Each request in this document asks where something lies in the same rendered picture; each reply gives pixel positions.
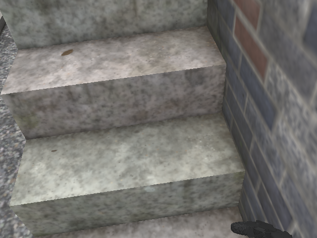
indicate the right robot hand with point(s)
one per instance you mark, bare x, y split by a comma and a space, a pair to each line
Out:
258, 229

